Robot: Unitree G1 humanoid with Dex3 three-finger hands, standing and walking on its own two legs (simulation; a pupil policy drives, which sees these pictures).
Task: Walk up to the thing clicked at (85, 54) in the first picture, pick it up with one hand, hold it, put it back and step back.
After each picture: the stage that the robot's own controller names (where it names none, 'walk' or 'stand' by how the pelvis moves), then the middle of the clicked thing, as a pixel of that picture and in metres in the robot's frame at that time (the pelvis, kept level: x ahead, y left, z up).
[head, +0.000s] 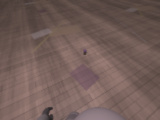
stand; (84, 52) +1.35 +0.16 -0.72
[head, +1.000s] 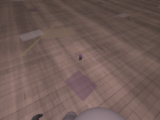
walk; (80, 57) +1.20 +0.16 -0.72
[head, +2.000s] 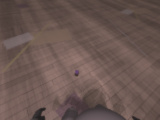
walk; (76, 73) +0.71 +0.16 -0.72
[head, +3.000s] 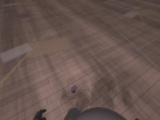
walk; (73, 89) +0.46 +0.21 -0.71
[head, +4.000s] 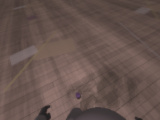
stand; (78, 96) +0.36 +0.19 -0.70
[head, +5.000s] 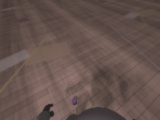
stand; (74, 101) +0.31 +0.20 -0.72
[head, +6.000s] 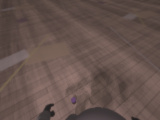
stand; (73, 100) +0.33 +0.20 -0.73
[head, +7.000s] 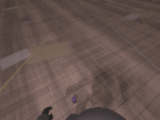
stand; (74, 100) +0.34 +0.20 -0.73
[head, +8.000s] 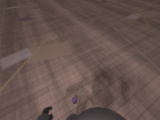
stand; (74, 100) +0.33 +0.19 -0.73
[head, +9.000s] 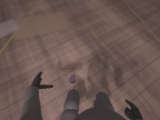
go down; (71, 80) +0.38 +0.18 -0.58
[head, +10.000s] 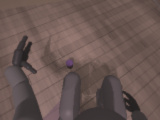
go down; (69, 64) +0.44 +0.19 -0.32
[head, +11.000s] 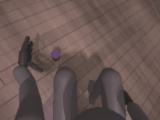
close in; (55, 55) +0.43 +0.22 -0.25
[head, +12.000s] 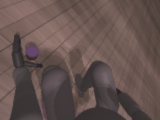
close; (32, 53) +0.43 +0.25 -0.23
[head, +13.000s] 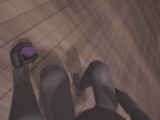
close; (28, 52) +0.42 +0.25 -0.23
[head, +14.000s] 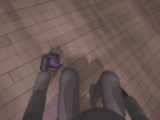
lift; (55, 63) +0.34 +0.25 -0.14
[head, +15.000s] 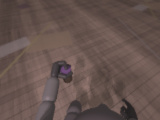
hold; (66, 74) +0.32 +0.17 +0.02
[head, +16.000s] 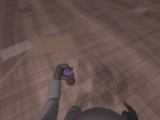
hold; (69, 77) +0.31 +0.16 -0.02
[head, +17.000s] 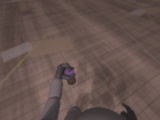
hold; (70, 76) +0.32 +0.16 -0.01
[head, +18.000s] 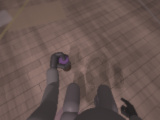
crouch; (65, 64) +0.39 +0.18 -0.08
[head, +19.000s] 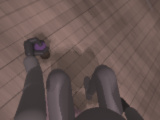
lower; (43, 51) +0.45 +0.24 -0.19
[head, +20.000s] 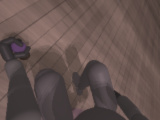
lower; (21, 51) +0.44 +0.27 -0.23
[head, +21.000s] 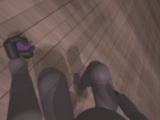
lower; (25, 50) +0.44 +0.27 -0.24
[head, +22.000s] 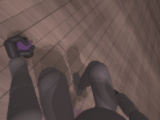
lower; (26, 49) +0.44 +0.26 -0.24
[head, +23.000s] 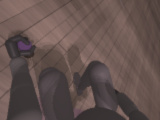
rest; (26, 49) +0.44 +0.26 -0.24
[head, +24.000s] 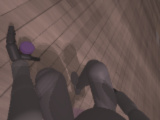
withdraw; (25, 51) +0.43 +0.24 -0.24
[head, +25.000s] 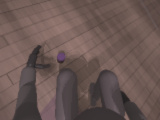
walk; (60, 58) +0.43 +0.21 -0.28
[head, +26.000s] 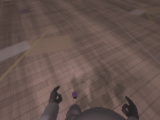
stand; (74, 95) +0.37 +0.16 -0.64
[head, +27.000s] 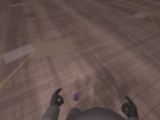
stand; (75, 97) +0.36 +0.17 -0.67
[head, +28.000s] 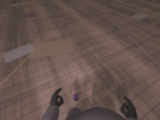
stand; (75, 97) +0.37 +0.16 -0.67
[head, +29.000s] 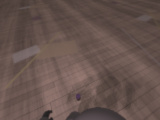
stand; (78, 97) +0.38 +0.17 -0.72
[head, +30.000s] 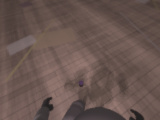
walk; (81, 83) +0.45 +0.13 -0.70
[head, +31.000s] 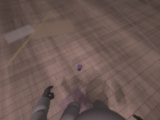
walk; (79, 68) +0.68 +0.15 -0.69
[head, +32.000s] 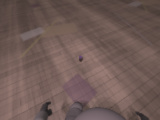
stand; (80, 58) +1.00 +0.21 -0.70
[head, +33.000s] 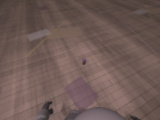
stand; (84, 61) +1.01 +0.14 -0.72
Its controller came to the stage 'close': yes
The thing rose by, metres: 0.70
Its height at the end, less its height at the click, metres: +0.00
